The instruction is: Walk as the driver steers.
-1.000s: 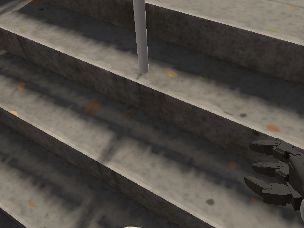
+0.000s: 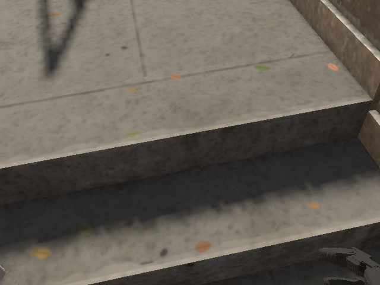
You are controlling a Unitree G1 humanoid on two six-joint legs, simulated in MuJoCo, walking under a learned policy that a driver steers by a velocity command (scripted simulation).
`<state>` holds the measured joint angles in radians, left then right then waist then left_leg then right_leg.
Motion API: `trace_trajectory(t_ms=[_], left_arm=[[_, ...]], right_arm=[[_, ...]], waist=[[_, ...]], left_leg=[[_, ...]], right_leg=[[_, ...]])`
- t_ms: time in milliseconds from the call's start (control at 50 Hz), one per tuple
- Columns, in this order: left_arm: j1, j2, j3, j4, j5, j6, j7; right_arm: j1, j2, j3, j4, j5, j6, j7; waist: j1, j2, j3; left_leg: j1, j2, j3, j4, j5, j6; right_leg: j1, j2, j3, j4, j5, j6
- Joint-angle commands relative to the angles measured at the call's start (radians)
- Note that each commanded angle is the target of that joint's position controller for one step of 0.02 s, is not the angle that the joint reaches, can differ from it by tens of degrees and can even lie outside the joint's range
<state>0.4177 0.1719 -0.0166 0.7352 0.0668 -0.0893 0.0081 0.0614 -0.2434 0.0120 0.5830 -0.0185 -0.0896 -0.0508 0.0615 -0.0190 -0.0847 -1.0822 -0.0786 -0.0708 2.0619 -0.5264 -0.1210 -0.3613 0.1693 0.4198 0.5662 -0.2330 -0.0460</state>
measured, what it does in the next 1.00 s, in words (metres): steps to the left: left foot 0.16 m higher, then right foot 0.16 m lower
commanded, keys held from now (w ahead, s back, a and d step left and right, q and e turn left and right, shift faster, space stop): shift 1.00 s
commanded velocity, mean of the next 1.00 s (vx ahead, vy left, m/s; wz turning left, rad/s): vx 0.00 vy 0.00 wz -0.23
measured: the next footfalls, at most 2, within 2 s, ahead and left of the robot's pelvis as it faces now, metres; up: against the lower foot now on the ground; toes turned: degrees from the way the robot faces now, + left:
left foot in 0.28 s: +0.17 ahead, +0.24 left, +0.16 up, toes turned -14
right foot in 0.70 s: +0.05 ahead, +0.01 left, +0.00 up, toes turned -16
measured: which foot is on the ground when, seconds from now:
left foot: up 0.00-0.26, down 0.28-0.76, up 0.78-0.98, down 1.00-1.00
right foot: down 0.00-0.30, up 0.32-0.68, down 0.70-1.00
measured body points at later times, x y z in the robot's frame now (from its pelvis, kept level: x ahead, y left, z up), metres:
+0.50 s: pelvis +0.05 +0.15 +0.06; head +0.07 +0.14 +0.51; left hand +0.33 +0.33 +0.00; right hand +0.13 -0.10 -0.05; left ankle +0.13 +0.25 -0.58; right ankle -0.01 -0.01 -0.52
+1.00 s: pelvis +0.06 +0.18 +0.01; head +0.07 +0.17 +0.46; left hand +0.10 +0.42 -0.13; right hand +0.23 -0.07 -0.06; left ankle +0.11 +0.28 -0.58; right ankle +0.01 +0.02 -0.74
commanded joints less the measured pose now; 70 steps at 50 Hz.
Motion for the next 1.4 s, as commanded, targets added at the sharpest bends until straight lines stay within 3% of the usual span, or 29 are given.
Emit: trace_trajectory(t_ms=[20, 140, 200, 220, 260, 280, 300, 320, 340, 380, 400, 420, 480, 560, 700, 720, 740, 760, 800, 820, 860, 980, 1000, 1040, 1180, 1220, 1300, 1340, 1400], left_arm=[[0.119, 0.150, 0.033, -0.036, -0.015, -0.028, 0.023], [0.109, 0.189, 0.019, -0.098, -0.026, -0.013, 0.055], [0.044, 0.243, 0.032, -0.110, -0.055, -0.029, 0.067], [-0.055, 0.290, 0.052, -0.135, -0.100, -0.019, 0.050], [-0.209, 0.334, 0.083, -0.141, -0.064, 0.006, 0.015], [-0.243, 0.247, 0.058, -0.145, -0.048, -0.004, -0.007], [-0.264, 0.121, 0.040, -0.196, -0.051, -0.005, -0.006], [-0.276, 0.101, 0.051, -0.226, -0.046, 0.011, -0.007], [-0.334, 0.093, 0.052, -0.190, -0.071, 0.015, -0.015], [-0.256, 0.118, 0.051, -0.134, -0.084, -0.006, -0.018], [-0.245, 0.112, 0.037, -0.113, -0.072, -0.013, -0.011], [-0.244, 0.121, 0.024, -0.094, -0.055, 0.000, -0.018], [-0.191, 0.114, 0.020, -0.051, -0.022, 0.031, -0.041], [-0.192, 0.167, 0.034, -0.058, -0.002, 0.016, -0.065], [-0.216, 0.114, 0.025, -0.091, -0.056, -0.005, -0.105], [-0.163, 0.115, 0.015, -0.093, -0.035, -0.022, -0.110], [-0.253, 0.184, 0.022, -0.130, -0.060, -0.034, -0.129], [0.084, 0.174, 0.080, 0.076, -0.116, 0.006, -0.069], [0.064, 0.174, 0.074, 0.079, -0.091, 0.035, -0.018], [-0.044, 0.221, 0.081, 0.046, -0.070, 0.054, 0.008], [-0.121, 0.161, 0.061, 0.020, -0.057, 0.058, 0.030], [-0.053, 0.203, 0.076, 0.032, -0.047, 0.077, 0.036], [-0.065, 0.205, 0.075, 0.036, -0.051, 0.078, 0.034], [-0.002, 0.135, 0.059, 0.041, -0.069, 0.079, -0.012], [0.048, 0.068, 0.030, -0.021, -0.031, 0.122, -0.028], [0.047, 0.061, 0.040, -0.019, -0.038, 0.127, -0.013], [0.079, 0.076, 0.044, -0.003, -0.025, 0.105, 0.015], [0.098, 0.063, 0.035, 0.052, -0.031, 0.087, 0.020], [0.061, 0.121, 0.034, 0.034, -0.030, 0.047, 0.030]], right_arm=[[-0.197, -0.010, 0.007, -0.166, -0.005, -0.010, -0.008], [-0.228, 0.026, 0.025, -0.166, -0.028, 0.042, 0.024], [-0.252, 0.018, 0.020, -0.151, -0.034, 0.058, 0.032], [-0.301, 0.029, 0.037, -0.166, -0.049, 0.077, 0.073], [-0.178, 0.037, 0.018, -0.102, -0.009, 0.083, 0.114], [-0.045, 0.009, -0.021, -0.034, 0.004, 0.062, 0.119], [0.005, -0.078, -0.051, -0.018, -0.053, 0.039, 0.126], [0.164, -0.177, -0.073, -0.018, -0.087, 0.047, 0.105], [0.273, -0.166, -0.061, 0.001, -0.084, 0.019, 0.094], [0.086, -0.148, -0.028, 0.018, -0.021, 0.004, 0.108], [0.001, -0.064, -0.007, 0.022, 0.019, -0.002, 0.099], [-0.074, 0.009, 0.014, 0.011, 0.030, -0.013, 0.087], [-0.112, 0.059, 0.032, 0.037, 0.030, -0.047, 0.060], [-0.042, 0.043, 0.045, 0.034, 0.023, -0.061, 0.052], [0.006, 0.029, 0.097, 0.087, 0.048, -0.027, 0.095], [0.098, 0.056, 0.115, 0.101, 0.044, -0.014, 0.138], [0.247, 0.073, 0.104, 0.092, 0.033, -0.013, 0.147], [0.240, 0.010, 0.006, 0.086, 0.003, 0.052, 0.034], [0.072, 0.037, 0.011, 0.014, -0.002, 0.090, 0.005], [-0.043, 0.087, 0.028, -0.049, -0.001, 0.112, 0.004], [-0.149, 0.066, 0.010, -0.087, -0.010, 0.135, 0.002], [-0.076, 0.130, 0.033, -0.122, 0.030, 0.133, 0.004], [-0.047, 0.142, 0.040, -0.113, 0.044, 0.125, 0.000], [0.058, 0.057, 0.011, -0.081, 0.011, 0.135, -0.015], [-0.042, 0.061, 0.029, -0.083, 0.004, 0.164, -0.053], [-0.057, 0.039, 0.023, -0.076, 0.010, 0.158, -0.035], [-0.015, 0.090, 0.028, -0.066, -0.011, 0.154, -0.051], [0.036, 0.097, 0.021, -0.042, -0.003, 0.162, -0.056], [0.156, 0.166, 0.032, -0.036, 0.036, 0.115, -0.011]], waist=[[0.036, -0.130, -0.039], [0.058, -0.135, -0.070], [0.018, -0.132, -0.054], [-0.037, -0.083, -0.020], [-0.107, -0.235, -0.007], [-0.158, -0.162, -0.147], [-0.194, 0.114, -0.216], [-0.250, 0.416, -0.263], [-0.306, 0.241, -0.150], [-0.137, 0.292, -0.035], [-0.078, 0.175, -0.013], [-0.049, 0.055, -0.049], [-0.009, 0.092, -0.065], [-0.051, 0.112, -0.081], [-0.019, 0.079, 0.002], [-0.034, 0.070, -0.040], [-0.167, -0.025, -0.135], [-0.053, -0.026, -0.300], [-0.032, -0.095, -0.153], [-0.059, -0.130, -0.014], [-0.064, -0.127, 0.137], [-0.043, -0.161, 0.063], [-0.091, -0.129, 0.042], [-0.097, 0.065, -0.068], [-0.039, 0.256, 0.100], [-0.018, 0.214, 0.154], [-0.021, 0.104, 0.117], [-0.061, -0.004, 0.102], [-0.130, -0.159, 0.000]], left_leg=[[-0.236, 0.012, -0.033, 0.059, -0.025, -0.001], [-0.315, 0.061, -0.052, -0.096, 0.019, 0.000], [-0.189, 0.117, -0.058, -0.392, -0.112, 0.043], [0.085, 0.089, 0.091, -0.656, -0.417, 0.049], [0.484, 0.090, 0.083, -0.852, 0.005, 0.056], [0.750, 0.006, 0.073, -0.869, 0.085, 0.102], [0.898, 0.119, -0.324, -1.137, 0.144, 0.291], [0.962, 0.345, -0.935, -1.465, -0.224, 0.514], [0.839, 0.318, -1.033, -1.537, -0.450, 0.447], [0.564, 0.273, -0.848, -1.488, -0.397, 0.408], [0.485, 0.239, -0.643, -1.374, -0.167, 0.394], [0.407, 0.217, -0.542, -1.315, -0.084, 0.367], [0.343, 0.130, -0.305, -1.246, 0.122, 0.282], [0.378, 0.153, -0.217, -1.129, 0.435, 0.284], [0.280, 0.164, -0.260, -0.964, 0.155, 0.248], [0.250, 0.168, -0.258, -0.866, 0.143, 0.205], [0.315, 0.112, -0.101, -0.790, 0.101, 0.140], [0.206, 0.070, 0.056, -0.546, -0.235, 0.161], [-0.011, 0.096, 0.106, -0.285, -0.473, 0.145], [-0.093, 0.165, 0.049, -0.245, -0.320, 0.138], [-0.057, 0.191, 0.012, -0.170, -0.309, 0.158], [0.374, 0.132, 0.136, -0.738, -0.431, 0.208], [0.475, 0.137, 0.099, -0.919, -0.230, 0.197], [0.537, 0.193, -0.114, -1.028, -0.181, 0.239], [0.243, 0.251, -0.205, -1.341, -0.473, 0.273], [0.235, 0.280, -0.333, -1.378, -0.407, 0.385], [0.364, 0.263, -0.298, -1.244, -0.205, 0.367], [0.406, 0.198, -0.121, -1.016, -0.073, 0.303], [0.428, 0.078, 0.130, -0.723, -0.195, 0.215]], right_leg=[[0.276, -0.278, 0.269, -0.053, 0.397, -0.193], [0.230, -0.272, 0.396, -0.080, 0.139, -0.175], [0.141, -0.306, 0.419, -0.161, -0.047, -0.107], [-0.114, -0.279, 0.337, -0.299, -0.178, -0.121], [-0.296, -0.281, 0.306, -0.374, -0.185, -0.065], [-0.279, -0.225, 0.228, -0.329, 0.131, -0.092], [-0.379, -0.049, 0.065, -0.099, 0.060, 0.015], [-0.586, 0.059, 0.022, 0.284, -0.373, 0.137], [-0.621, 0.020, 0.085, 0.670, -0.188, 0.122], [-0.652, -0.044, -0.007, 1.044, -0.048, 0.088], [-0.612, -0.087, -0.104, 1.057, -0.014, 0.084], [-0.522, -0.131, -0.181, 1.052, -0.024, 0.109], [-0.356, -0.181, -0.260, 0.930, 0.073, 0.128], [-0.227, -0.224, -0.332, 0.766, 0.099, 0.143], [0.249, -0.246, -0.478, -0.352, 0.551, 0.106], [0.323, -0.291, -0.435, -0.254, 0.710, 0.037], [0.327, -0.330, -0.417, -0.123, 0.784, -0.035], [0.642, -0.483, -0.300, -0.092, 1.264, -0.135], [0.638, -0.577, -0.229, -0.136, 1.213, -0.233], [0.491, -0.658, -0.134, -0.274, 0.730, -0.296], [0.291, -0.610, -0.167, -0.399, 0.392, -0.277], [0.210, -0.416, -0.347, -0.428, 0.299, -0.124], [0.156, -0.382, -0.384, -0.356, 0.354, -0.088], [0.118, -0.280, -0.523, -0.212, 0.463, -0.014], [0.178, -0.180, -0.521, 0.091, 0.182, -0.016], [0.130, -0.198, -0.440, 0.124, 0.095, -0.016], [0.150, -0.186, -0.431, -0.052, 0.034, -0.028], [0.249, -0.220, -0.475, -0.324, 0.315, -0.047], [0.339, -0.398, -0.427, -0.106, 1.365, -0.095]])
